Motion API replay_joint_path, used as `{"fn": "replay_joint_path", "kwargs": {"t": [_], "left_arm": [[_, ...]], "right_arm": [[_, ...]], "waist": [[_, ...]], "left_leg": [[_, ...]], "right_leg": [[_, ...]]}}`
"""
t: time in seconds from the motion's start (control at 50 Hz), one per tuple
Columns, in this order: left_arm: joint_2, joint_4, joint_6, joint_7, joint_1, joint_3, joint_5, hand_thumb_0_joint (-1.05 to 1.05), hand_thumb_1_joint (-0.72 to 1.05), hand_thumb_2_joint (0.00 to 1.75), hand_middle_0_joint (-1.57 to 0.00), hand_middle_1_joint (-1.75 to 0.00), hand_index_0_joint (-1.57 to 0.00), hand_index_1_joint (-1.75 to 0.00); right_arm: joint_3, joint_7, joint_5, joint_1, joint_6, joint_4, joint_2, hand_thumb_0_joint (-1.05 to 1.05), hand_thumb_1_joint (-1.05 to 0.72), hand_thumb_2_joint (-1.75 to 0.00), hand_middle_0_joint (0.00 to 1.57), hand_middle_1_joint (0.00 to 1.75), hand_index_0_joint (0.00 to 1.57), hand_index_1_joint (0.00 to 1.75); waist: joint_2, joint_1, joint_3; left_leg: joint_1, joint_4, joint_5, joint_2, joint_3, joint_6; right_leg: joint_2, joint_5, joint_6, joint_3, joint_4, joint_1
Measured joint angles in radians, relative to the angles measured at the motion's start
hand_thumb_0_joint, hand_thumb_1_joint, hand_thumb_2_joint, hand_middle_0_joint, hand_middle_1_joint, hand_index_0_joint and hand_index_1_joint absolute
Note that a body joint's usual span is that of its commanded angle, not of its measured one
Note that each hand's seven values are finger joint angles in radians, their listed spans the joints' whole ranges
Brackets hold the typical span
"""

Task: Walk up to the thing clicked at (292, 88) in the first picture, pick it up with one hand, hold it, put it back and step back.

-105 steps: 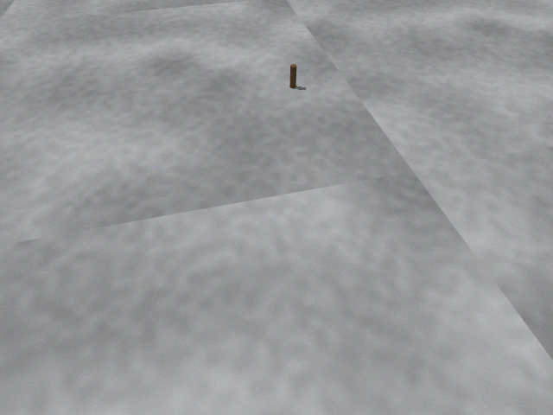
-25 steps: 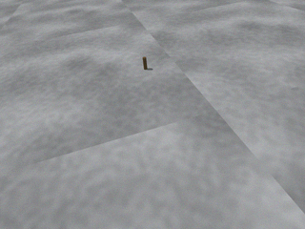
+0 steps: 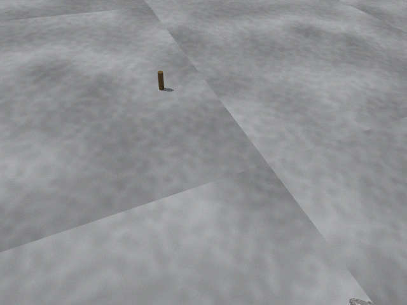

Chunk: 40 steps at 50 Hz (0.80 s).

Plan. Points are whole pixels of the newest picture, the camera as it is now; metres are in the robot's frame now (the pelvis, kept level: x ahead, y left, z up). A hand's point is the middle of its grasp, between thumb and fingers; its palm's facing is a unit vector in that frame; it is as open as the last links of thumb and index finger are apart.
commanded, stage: walk up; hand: left
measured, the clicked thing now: (160, 80) +1.85 +0.27 -0.69
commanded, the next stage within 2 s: none
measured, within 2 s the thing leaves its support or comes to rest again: neither
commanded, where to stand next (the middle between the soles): +1.50 +0.05 m, yaw +1 degrees
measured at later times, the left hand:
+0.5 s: hand (113, 209) +0.38 +0.23 -0.11, palm faces +0.00 -0.93 -0.37, open 7.3 cm
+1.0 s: hand (114, 134) +0.67 +0.29 -0.13, palm faces -0.07 -0.94 -0.33, open 7.4 cm
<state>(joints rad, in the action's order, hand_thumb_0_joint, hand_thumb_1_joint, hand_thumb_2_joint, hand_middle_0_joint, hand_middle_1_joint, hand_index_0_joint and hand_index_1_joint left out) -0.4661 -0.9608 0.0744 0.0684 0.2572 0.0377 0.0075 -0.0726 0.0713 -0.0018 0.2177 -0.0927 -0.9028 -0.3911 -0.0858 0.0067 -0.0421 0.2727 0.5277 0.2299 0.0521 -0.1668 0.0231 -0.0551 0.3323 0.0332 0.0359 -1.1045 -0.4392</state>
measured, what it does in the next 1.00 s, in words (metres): walks ahead: right foot, then left foot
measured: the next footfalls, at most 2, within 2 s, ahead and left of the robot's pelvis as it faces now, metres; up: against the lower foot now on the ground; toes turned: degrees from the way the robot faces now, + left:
right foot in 0.26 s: +0.36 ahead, -0.16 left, +0.00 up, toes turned -6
left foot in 0.70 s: +0.60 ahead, +0.13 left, +0.00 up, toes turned +8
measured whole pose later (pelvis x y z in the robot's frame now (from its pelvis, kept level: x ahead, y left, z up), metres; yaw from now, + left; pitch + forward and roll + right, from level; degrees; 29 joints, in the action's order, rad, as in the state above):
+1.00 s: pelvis +0.59 +0.01 +0.01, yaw +0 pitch -2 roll +1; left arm -0.44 -0.93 0.06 0.09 0.23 0.04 -0.01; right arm -0.05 0.06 0.00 0.29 -0.09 -0.90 -0.40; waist -0.05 0.02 -0.06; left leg 0.12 0.43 0.28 0.02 -0.14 0.03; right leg -0.13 0.23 0.00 -0.02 -0.81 -0.54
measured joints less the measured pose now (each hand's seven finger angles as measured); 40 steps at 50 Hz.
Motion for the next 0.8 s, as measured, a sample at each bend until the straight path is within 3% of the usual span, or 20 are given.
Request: {"fn": "replay_joint_path", "kwargs": {"t": [0.1,0.2,0.26,0.3,0.36,0.4,0.52,0.6,0.7,0.74,0.8], "left_arm": [[0.003,0.028,-0.009,0.034,-0.056,0.007,-0.011,0.0,0.91,0.9,-0.2,-0.3,-0.2,-0.3],[0.006,0.032,-0.012,0.049,-0.103,0.016,-0.015,0.0,0.91,0.9,-0.2,-0.3,-0.2,-0.3],[0.002,0.038,-0.004,0.045,-0.116,0.025,-0.015,0.0,0.91,0.9,-0.21,-0.3,-0.2,-0.3],[0.022,0.048,0.011,0.028,-0.132,0.037,-0.017,0.0,0.91,0.9,-0.21,-0.3,-0.2,-0.3],[0.06,0.071,0.025,0.013,-0.12,0.021,-0.002,0.0,0.91,0.9,-0.2,-0.3,-0.2,-0.3],[0.081,0.073,0.028,0.006,-0.091,0.008,0.001,0.0,0.91,0.9,-0.21,-0.3,-0.2,-0.3],[0.082,0.05,0.027,0.002,0.007,0.001,-0.011,0.0,0.9,0.9,-0.21,-0.31,-0.21,-0.3],[0.054,0.038,0.027,0.005,0.052,0.014,-0.019,0.0,0.9,0.9,-0.21,-0.31,-0.21,-0.3],[0.013,0.018,0.014,0.001,0.099,0.024,-0.022,0.0,0.9,0.9,-0.21,-0.31,-0.21,-0.3],[0.005,0.003,-0.003,-0.013,0.09,0.026,-0.017,0.0,0.9,0.9,-0.21,-0.31,-0.21,-0.3],[0.006,-0.01,-0.015,-0.025,0.061,0.007,-0.006,0.01,0.91,0.9,-0.21,-0.3,-0.2,-0.3]], "right_arm": [[0.009,0.001,-0.005,0.071,-0.003,-0.015,-0.018,0.01,-0.9,-0.9,0.2,0.3,0.21,0.3],[0.005,0.004,-0.004,0.128,0.001,-0.04,-0.041,0.01,-0.9,-0.9,0.21,0.3,0.21,0.3],[0.004,-0.003,-0.004,0.162,0.013,-0.054,-0.049,0.01,-0.9,-0.9,0.21,0.3,0.21,0.3],[0.005,-0.014,-0.002,0.148,0.03,-0.071,-0.051,0.01,-0.9,-0.9,0.2,0.3,0.21,0.3],[0.015,-0.021,0.004,0.105,0.041,-0.079,-0.049,0.02,-0.9,-0.9,0.2,0.3,0.21,0.3],[0.02,-0.018,0.007,0.073,0.037,-0.071,-0.051,0.02,-0.9,-0.9,0.2,0.3,0.21,0.3],[0.011,0.014,-0.008,0.003,0.034,-0.02,-0.046,0.01,-0.9,-0.9,0.2,0.3,0.21,0.3],[0.002,0.033,-0.015,-0.027,0.038,-0.016,-0.047,0.01,-0.9,-0.9,0.2,0.3,0.21,0.3],[-0.012,0.038,-0.017,-0.04,0.032,-0.017,-0.055,0.01,-0.9,-0.9,0.2,0.3,0.21,0.3],[-0.019,0.025,-0.027,-0.056,0.014,-0.007,-0.045,0.01,-0.9,-0.9,0.2,0.3,0.21,0.3],[-0.01,0.007,-0.003,-0.049,0.001,0.015,-0.022,0.01,-0.9,-0.9,0.2,0.3,0.21,0.3]], "waist": [[0.025,0.023,0.002],[0.065,0.046,0.007],[0.084,0.049,0.025],[0.119,0.034,0.01],[0.137,0.012,-0.01],[0.151,-0.001,-0.012],[0.152,-0.03,0.001],[0.132,-0.055,0.0],[0.099,-0.069,0.015],[0.06,-0.061,-0.004],[0.045,-0.037,-0.02]], "left_leg": [[-0.149,-0.11,0.041,-0.015,-0.014,0.0],[-0.275,-0.137,0.132,-0.003,-0.008,-0.044],[-0.309,-0.041,0.245,0.028,0.006,-0.058],[-0.233,0.214,0.281,0.066,0.064,-0.023],[-0.045,0.574,0.213,0.018,0.154,0.01],[0.06,0.618,0.14,0.014,0.165,0.018],[0.258,0.371,0.025,0.061,0.157,-0.016],[0.273,0.155,-0.087,0.076,0.141,-0.02],[0.177,0.03,-0.123,0.043,0.101,0.006],[0.174,0.109,-0.07,0.013,0.075,0.005],[0.118,0.109,-0.01,0.003,0.064,0.008]], "right_leg": [[-0.058,-0.089,-0.035,-0.044,0.242,-0.124],[-0.067,-0.231,-0.014,-0.069,0.483,-0.105],[-0.037,-0.242,0.007,-0.104,0.544,-0.029],[-0.007,-0.179,-0.001,-0.125,0.454,-0.025],[-0.004,-0.113,-0.001,-0.138,0.448,0.039],[0.004,-0.11,-0.003,-0.144,0.51,0.108],[0.027,-0.084,-0.001,-0.157,0.659,0.268],[0.028,-0.027,-0.023,-0.163,0.688,0.355],[-0.004,0.122,-0.059,-0.164,0.604,0.429],[-0.041,0.164,-0.028,-0.111,0.364,0.351],[0.009,0.11,0.007,-0.019,0.026,0.173]]}}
